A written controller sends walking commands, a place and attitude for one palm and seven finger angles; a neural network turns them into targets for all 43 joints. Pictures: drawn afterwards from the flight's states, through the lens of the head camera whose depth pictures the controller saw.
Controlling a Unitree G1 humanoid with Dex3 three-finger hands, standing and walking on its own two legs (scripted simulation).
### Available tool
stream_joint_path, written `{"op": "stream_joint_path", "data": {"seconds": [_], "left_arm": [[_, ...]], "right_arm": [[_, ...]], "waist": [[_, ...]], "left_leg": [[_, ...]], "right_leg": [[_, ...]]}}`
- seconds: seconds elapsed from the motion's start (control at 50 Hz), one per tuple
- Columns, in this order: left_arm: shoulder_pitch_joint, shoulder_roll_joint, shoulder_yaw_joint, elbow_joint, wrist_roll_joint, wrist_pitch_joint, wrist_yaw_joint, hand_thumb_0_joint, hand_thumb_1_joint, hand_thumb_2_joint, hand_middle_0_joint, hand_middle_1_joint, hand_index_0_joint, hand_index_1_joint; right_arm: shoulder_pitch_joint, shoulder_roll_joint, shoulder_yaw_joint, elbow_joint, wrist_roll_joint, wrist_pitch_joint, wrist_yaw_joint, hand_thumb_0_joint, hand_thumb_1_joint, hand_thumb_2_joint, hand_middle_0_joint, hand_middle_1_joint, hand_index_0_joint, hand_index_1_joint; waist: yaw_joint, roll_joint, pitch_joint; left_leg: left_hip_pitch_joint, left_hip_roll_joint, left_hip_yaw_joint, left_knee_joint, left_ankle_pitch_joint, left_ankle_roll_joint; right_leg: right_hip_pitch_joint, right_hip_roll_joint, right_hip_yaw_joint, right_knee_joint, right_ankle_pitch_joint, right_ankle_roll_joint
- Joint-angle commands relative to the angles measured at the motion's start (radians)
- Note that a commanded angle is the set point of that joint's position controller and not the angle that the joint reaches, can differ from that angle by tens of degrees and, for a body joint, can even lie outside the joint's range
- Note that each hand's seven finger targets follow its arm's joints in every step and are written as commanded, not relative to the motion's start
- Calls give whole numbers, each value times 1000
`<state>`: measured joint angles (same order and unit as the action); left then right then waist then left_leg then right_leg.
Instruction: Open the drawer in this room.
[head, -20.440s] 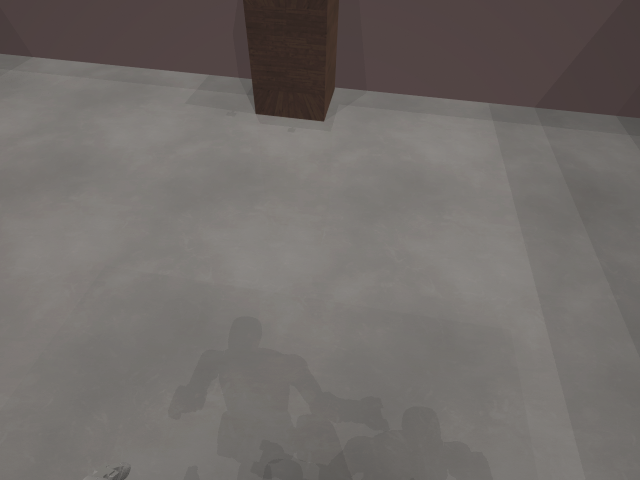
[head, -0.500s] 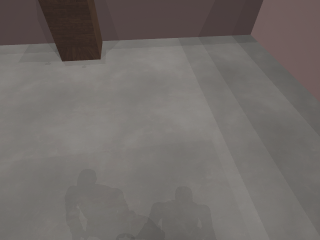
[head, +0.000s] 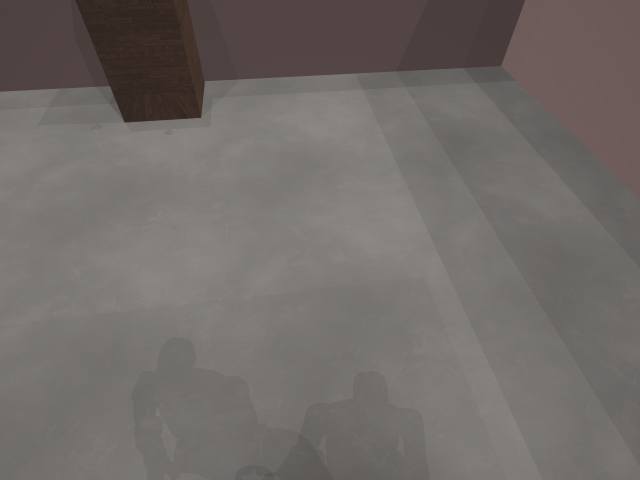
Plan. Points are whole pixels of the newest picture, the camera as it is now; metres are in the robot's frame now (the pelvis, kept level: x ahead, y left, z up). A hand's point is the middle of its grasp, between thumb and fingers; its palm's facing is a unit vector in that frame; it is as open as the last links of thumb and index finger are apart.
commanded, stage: turn or walk to find it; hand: left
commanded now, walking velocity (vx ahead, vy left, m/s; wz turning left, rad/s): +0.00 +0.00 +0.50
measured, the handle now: out of the picture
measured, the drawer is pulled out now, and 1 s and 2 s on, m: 0.00 0.00 0.00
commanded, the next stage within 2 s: stand and wait in 0.18 s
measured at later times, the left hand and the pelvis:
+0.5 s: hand out of the picture +0.02 +0.21 -0.17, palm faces +0.22 -0.95 -0.22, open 7.4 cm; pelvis -0.01 +0.01 +0.00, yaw +11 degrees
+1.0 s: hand out of the picture -0.06 +0.13 -0.16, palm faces +0.42 -0.86 -0.28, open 7.4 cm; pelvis -0.02 -0.07 +0.00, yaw +25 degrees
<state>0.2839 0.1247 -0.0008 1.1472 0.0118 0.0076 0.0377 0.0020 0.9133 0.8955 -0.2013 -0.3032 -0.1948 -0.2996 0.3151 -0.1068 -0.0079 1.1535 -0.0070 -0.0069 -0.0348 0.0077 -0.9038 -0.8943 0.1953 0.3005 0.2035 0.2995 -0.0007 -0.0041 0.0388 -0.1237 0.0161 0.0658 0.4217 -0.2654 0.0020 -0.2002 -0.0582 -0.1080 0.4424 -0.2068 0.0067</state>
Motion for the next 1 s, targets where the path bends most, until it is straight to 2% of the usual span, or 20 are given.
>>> {"op": "stream_joint_path", "data": {"seconds": [0.0, 0.08, 0.16, 0.22, 0.24, 0.26, 0.28, 0.3, 0.32, 0.38, 0.46, 0.56, 0.64, 0.66, 0.68, 0.7, 0.74, 0.78, 0.84, 0.98], "left_arm": [[50, 113, 38, -53, -1, -7, 7, 0, 900, 900, -200, -300, -200, -300], [41, 140, 59, -84, 5, 0, 5, 0, 900, 900, -200, -300, -200, -300], [22, 196, 82, -125, 10, 0, 6, 0, 900, 900, -200, -300, -200, -300], [-17, 191, 82, -144, 16, -3, 6, 0, 900, 900, -200, -300, -200, -300], [-36, 178, 80, -149, 14, 2, 4, 0, 900, 900, -200, -300, -200, -300], [-44, 147, 74, -158, 7, 7, -1, 0, 900, 900, -200, -300, -200, -300], [-62, 103, 63, -178, -1, 13, -4, 0, 900, 900, -200, -300, -200, -300], [-116, 120, 60, -187, 6, 19, 2, 0, 900, 900, -200, -300, -200, -300], [-110, 128, 64, -182, 7, 23, 0, 0, 900, 900, -200, -300, -200, -300], [-90, 132, 67, -170, 7, 14, -11, 0, 900, 900, -200, -300, -200, -300], [-127, 133, 64, -193, 2, 13, -16, 0, 900, 900, -200, -300, -200, -300], [-150, 135, 62, -231, -7, 12, -12, 0, 900, 900, -200, -300, -200, -300], [-36, 176, 74, -208, -8, -3, -9, 0, 900, 900, -200, -300, -200, -300], [-4, 231, 84, -206, 2, -14, -4, 0, 900, 900, -200, -300, -200, -300], [6, 317, 103, -213, 15, -20, 3, 0, 900, 900, -200, -300, -200, -300], [3, 325, 99, -228, 9, -14, 2, 0, 900, 900, -200, -300, -200, -300], [-104, 269, 100, -256, 7, -11, 8, 0, 900, 900, -200, -300, -200, -300], [-143, 226, 78, -271, 7, -17, -2, 0, 900, 900, -200, -300, -200, -300], [-82, 221, 74, -257, 7, -25, -4, 0, 900, 900, -200, -300, -200, -300], [33, 267, 86, -226, 19, -21, -3, 0, 900, 900, -200, -300, -200, -300]], "right_arm": [[40, -111, -33, -49, -2, 2, 3, 0, -900, -900, 200, 300, 200, 300], [10, -119, -46, -91, -4, 15, 10, 0, -900, -900, 200, 300, 200, 300], [4, -114, -61, -134, -7, 28, 15, 0, -900, -900, 200, 300, 200, 300], [-2, -101, -59, -141, -6, 25, 20, 0, -900, -900, 200, 300, 200, 300], [23, -108, -59, -139, -5, 19, 23, 0, -900, -900, 200, 300, 200, 300], [47, -139, -59, -134, -9, 7, 22, 0, -900, -900, 200, 300, 200, 300], [54, -213, -70, -137, -17, 0, 15, 0, -900, -900, 200, 300, 200, 300], [54, -232, -77, -126, -19, -1, 4, 0, -900, -900, 200, 300, 200, 300], [36, -231, -74, -127, -17, -2, -4, 0, -900, -900, 200, 300, 200, 300], [-21, -226, -67, -148, -17, -8, -7, 0, -900, -900, 200, 300, 200, 300], [-14, -246, -78, -159, -16, -2, -3, 0, -900, -900, 200, 300, 200, 300], [-31, -265, -92, -178, -22, 14, 8, 0, -900, -900, 200, 300, 200, 300], [-91, -260, -100, -209, -11, 23, 20, 0, -900, -900, 200, 300, 200, 300], [-85, -217, -95, -219, -3, 22, 25, 0, -900, -900, 200, 300, 200, 300], [-99, -157, -84, -252, -4, 21, 28, 0, -900, -900, 200, 300, 200, 300], [-143, -202, -96, -266, -9, 33, 25, 0, -900, -900, 200, 300, 200, 300], [-122, -204, -106, -244, -15, 56, 31, 0, -900, -900, 200, 300, 200, 300], [-91, -193, -101, -210, -17, 59, 43, 0, -900, -900, 200, 300, 200, 300], [-89, -188, -94, -204, -11, 61, 47, 0, -900, -900, 200, 300, 200, 300], [-210, -182, -72, -240, -5, 55, 45, 0, -900, -900, 200, 300, 200, 300]], "waist": [[12, 27, 59], [17, -20, 51], [11, -145, -22], [2, -138, -31], [-18, -67, -39], [-30, 75, -29], [-35, 288, -9], [-54, 302, 15], [-36, 254, 15], [-6, 158, -26], [-20, 111, -66], [-28, 167, -78], [29, 131, -115], [41, -5, -139], [51, -278, -107], [65, -235, -69], [10, -207, 7], [-23, -143, 38], [-10, -169, 5], [47, -170, -21]], "left_leg": [[-169, 105, -112, -53, 94, 26], [-256, 75, -120, 29, 45, 27], [-235, 23, -29, 289, -59, -4], [-178, 48, -29, 244, -129, -11], [-107, 72, -68, 139, 1, 2], [-76, 148, -217, 20, 120, 35], [-80, 283, -435, -129, 216, 105], [-88, 320, -505, -179, 311, 160], [-82, 314, -473, -167, 352, 175], [-11, 260, -382, -99, 458, 188], [52, 218, -341, -79, 500, 176], [2, 203, -383, -51, 501, 173], [-165, 110, -356, 43, 327, 87], [-300, 46, -287, 148, 142, 33], [-468, -80, -128, 352, -216, -32], [-440, -55, -144, 539, -335, -29], [-432, -17, -167, 724, -258, -25], [-425, -5, -132, 782, -156, -41], [-430, -3, -102, 776, -100, -62], [-370, 16, -51, 531, -188, -73]], "right_leg": [[4, -88, 43, -17, 11, -1], [-5, -135, 59, -22, -76, -17], [-33, -298, 147, -106, -75, -114], [-76, -308, 109, -58, 31, -127], [-128, -260, 53, 9, -1, -85], [-191, -147, -30, 142, -74, -21], [-249, -31, -81, 316, -202, 44], [-281, -15, 10, 475, -345, 35], [-304, -35, 73, 547, -337, 27], [-333, -28, 90, 611, -271, 40], [-319, -6, 84, 546, -243, 61], [-200, 20, 80, 323, -262, 60], [87, 27, 56, -45, 13, 53], [228, -106, 167, -123, 43, 25], [266, -346, 404, -142, 158, -74], [102, -432, 431, -156, 213, -162], [-35, -362, 354, -185, 67, -168], [-37, -263, 202, -136, 161, -124], [34, -241, 123, -119, 263, -107], [119, -295, 110, -78, 400, -151]]}}
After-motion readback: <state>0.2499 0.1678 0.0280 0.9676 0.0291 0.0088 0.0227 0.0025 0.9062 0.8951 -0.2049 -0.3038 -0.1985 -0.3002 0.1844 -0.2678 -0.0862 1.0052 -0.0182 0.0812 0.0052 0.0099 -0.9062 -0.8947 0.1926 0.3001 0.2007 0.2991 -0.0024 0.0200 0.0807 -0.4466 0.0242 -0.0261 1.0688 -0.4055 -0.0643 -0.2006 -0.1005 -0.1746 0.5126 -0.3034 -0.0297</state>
